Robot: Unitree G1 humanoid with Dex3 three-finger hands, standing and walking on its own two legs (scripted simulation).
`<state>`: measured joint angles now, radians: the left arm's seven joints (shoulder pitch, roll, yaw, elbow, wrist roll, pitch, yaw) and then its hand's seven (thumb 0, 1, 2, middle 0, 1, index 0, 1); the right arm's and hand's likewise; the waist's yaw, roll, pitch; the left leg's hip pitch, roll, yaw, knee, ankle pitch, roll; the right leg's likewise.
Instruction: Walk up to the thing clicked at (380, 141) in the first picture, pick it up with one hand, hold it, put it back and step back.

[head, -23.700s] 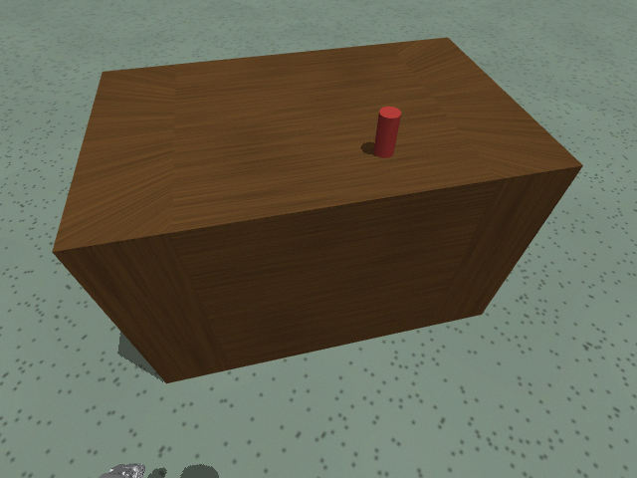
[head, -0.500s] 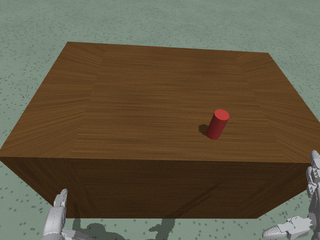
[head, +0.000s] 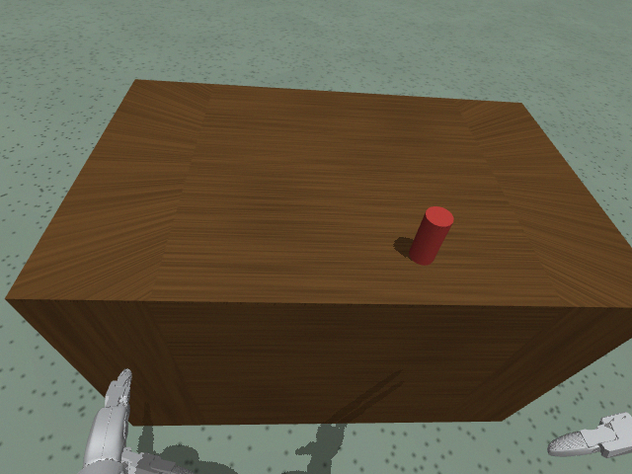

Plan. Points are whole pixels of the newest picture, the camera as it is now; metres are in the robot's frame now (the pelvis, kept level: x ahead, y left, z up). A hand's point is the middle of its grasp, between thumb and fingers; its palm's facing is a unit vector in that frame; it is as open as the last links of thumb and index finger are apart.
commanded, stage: home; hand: right
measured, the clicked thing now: (429, 236) +0.49 -0.19 -0.01
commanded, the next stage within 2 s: none
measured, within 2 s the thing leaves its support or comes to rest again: neither
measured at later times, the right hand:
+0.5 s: hand (458, 432) +0.19 -0.19 -0.07, palm faces +0.08 +0.98 -0.20, open 17.5 cm
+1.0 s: hand (441, 416) +0.21 -0.18 -0.09, palm faces +0.06 +0.97 -0.25, open 17.5 cm
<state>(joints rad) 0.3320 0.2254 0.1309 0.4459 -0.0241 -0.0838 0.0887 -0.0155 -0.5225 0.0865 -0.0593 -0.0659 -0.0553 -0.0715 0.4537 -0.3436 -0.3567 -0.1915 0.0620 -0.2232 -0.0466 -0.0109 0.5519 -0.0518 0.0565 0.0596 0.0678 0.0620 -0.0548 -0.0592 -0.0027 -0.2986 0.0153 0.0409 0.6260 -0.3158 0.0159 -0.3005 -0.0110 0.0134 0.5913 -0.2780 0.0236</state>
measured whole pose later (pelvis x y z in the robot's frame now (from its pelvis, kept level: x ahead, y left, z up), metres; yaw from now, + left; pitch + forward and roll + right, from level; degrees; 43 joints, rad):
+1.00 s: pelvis +0.04 -0.01 +0.01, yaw +1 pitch +2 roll +0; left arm 0.22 0.21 0.00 0.67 0.00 -0.03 0.06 0.01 0.90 0.90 -0.20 -0.30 -0.20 -0.30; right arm 0.25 -0.18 -0.01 0.51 -0.01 -0.06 -0.09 -0.01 0.55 -0.04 0.05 0.05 0.06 0.05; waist 0.00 0.00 0.02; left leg -0.26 0.00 0.02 0.56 -0.32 0.01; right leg -0.27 -0.02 -0.01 0.55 -0.31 0.02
